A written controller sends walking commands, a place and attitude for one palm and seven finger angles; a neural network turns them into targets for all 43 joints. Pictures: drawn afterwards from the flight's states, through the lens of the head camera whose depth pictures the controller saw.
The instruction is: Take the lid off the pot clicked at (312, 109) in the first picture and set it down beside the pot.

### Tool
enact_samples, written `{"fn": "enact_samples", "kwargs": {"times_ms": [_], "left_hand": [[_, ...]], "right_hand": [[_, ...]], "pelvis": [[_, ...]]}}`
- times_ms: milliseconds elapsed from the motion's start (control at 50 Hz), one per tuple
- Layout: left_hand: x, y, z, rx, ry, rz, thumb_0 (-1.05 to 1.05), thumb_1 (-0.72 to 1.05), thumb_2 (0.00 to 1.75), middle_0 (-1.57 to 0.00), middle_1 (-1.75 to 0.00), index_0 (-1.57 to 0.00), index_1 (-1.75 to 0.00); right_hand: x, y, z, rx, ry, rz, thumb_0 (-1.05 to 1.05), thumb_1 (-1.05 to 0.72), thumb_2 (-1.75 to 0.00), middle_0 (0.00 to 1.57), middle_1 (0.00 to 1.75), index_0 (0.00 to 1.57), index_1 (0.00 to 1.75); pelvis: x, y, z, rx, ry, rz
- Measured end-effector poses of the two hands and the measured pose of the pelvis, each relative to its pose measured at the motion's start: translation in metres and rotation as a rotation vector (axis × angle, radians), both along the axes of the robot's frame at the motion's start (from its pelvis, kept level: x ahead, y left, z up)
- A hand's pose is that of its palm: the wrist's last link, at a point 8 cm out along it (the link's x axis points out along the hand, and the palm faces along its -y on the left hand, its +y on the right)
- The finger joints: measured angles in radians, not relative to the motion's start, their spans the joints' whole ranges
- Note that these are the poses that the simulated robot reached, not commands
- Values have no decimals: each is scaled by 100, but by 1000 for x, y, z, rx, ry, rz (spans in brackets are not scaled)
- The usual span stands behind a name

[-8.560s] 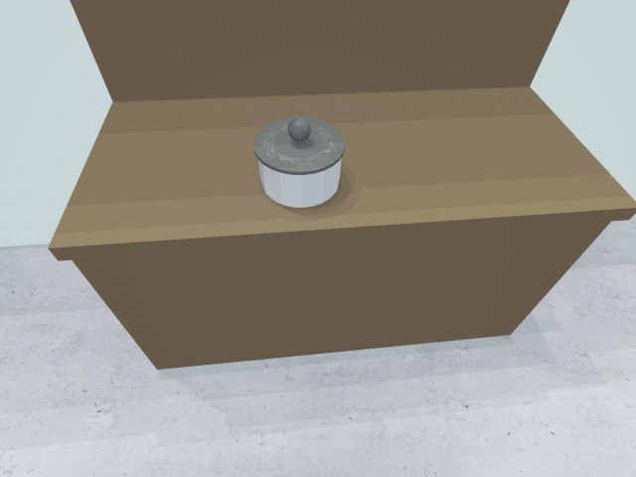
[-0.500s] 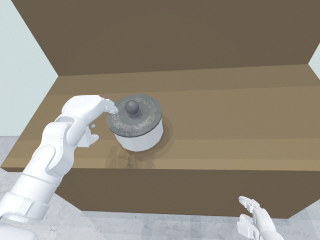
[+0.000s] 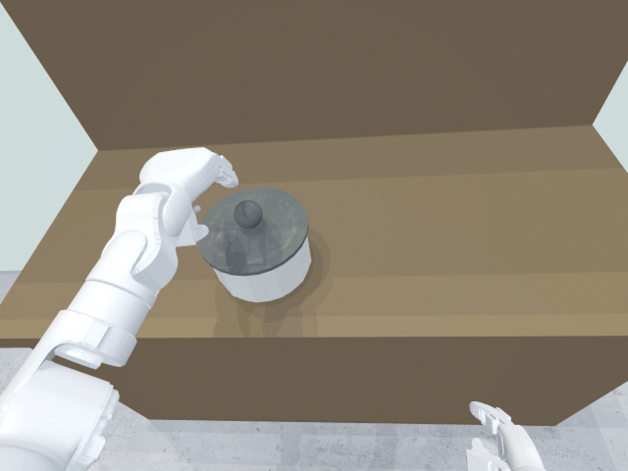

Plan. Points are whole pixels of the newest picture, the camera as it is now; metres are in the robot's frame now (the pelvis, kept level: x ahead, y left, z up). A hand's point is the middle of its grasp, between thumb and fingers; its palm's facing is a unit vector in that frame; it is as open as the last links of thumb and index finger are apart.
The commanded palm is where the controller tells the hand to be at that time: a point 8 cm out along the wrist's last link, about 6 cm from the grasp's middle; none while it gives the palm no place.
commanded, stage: move the open hand above the knob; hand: left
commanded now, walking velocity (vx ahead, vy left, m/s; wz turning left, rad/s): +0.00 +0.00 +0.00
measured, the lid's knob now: (248, 214) +0.48 +0.13 +0.04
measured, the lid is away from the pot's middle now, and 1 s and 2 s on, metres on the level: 0.00 0.00 0.00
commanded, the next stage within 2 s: lower the open fingers around the knob in 1.24 s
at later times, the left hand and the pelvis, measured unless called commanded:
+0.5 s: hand (236, 181) +0.46 +0.12 +0.13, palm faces -0.24 -0.05 -0.97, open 10.1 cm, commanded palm +0.44 +0.13 +0.19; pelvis +0.00 +0.01 +0.00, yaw -1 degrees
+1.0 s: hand (225, 193) +0.44 +0.14 +0.12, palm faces -0.27 -0.04 -0.96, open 10.2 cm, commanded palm +0.43 +0.14 +0.19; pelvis +0.00 +0.00 +0.00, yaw -1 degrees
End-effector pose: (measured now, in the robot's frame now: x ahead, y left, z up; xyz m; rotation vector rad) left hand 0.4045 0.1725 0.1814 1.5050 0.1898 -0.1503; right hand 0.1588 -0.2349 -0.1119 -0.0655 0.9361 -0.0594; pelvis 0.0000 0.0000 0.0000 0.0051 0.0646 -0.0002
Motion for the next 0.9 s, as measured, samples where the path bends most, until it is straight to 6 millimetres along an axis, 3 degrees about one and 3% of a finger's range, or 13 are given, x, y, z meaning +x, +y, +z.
{"fn": "enact_samples", "kwargs": {"times_ms": [60,120,220,300,460,560,700,760,840,900], "left_hand": [[2,-13,-10,13,41,-31,0,-30,143,-83,-8,-84,-9],[7,-24,-7,19,37,-83,0,-30,143,-84,-8,-84,-9],[27,-22,7,-1,-6,-53,0,-30,143,-84,-8,-84,-9],[34,-20,2,4,21,-4,0,-30,143,-83,-8,-84,-9],[41,-47,1,-2,36,-84,0,-30,143,-84,-8,-84,-9],[50,-46,10,8,2,-53,0,-30,143,-84,-8,-84,-9],[44,-45,-6,7,64,-25,0,-30,143,-83,-8,-84,-9],[44,-44,0,-4,46,-47,0,-30,143,-84,-8,-84,-9],[46,-36,11,6,10,-29,0,-30,143,-84,-8,-84,-9],[45,-27,6,1,36,14,0,-30,143,-84,-8,-84,-9]], "right_hand": [[-4,0,-4,0,20,-7,1,-91,-90,19,30,19,29],[-8,0,-5,-14,29,-20,1,-91,-90,19,30,19,29],[-19,-2,-6,-21,48,-45,1,-91,-90,19,30,19,29],[-29,-5,-8,-15,76,-57,1,-91,-90,19,30,19,29],[-41,-8,-12,-42,106,-79,1,-91,-90,19,30,19,29],[-51,-8,-12,-31,110,-100,1,-91,-90,19,30,19,29],[-57,-8,-15,-23,126,-105,1,-91,-90,19,30,19,29],[-56,-9,-13,-38,111,-110,1,-91,-90,19,30,19,29],[-54,-11,-10,-44,99,-112,1,-91,-90,19,30,19,29],[-52,-13,-9,-41,98,-107,1,-91,-90,19,30,19,29]], "pelvis": [[0,1,0,0,1,0],[0,2,-1,0,0,-2],[1,2,-1,1,11,-10],[2,3,-1,0,23,-12],[0,5,-1,-2,26,-10],[1,5,-1,1,36,-21],[0,4,-1,0,28,-24],[-1,3,0,0,24,-24],[0,2,0,0,25,-25],[0,2,0,0,26,-26]]}}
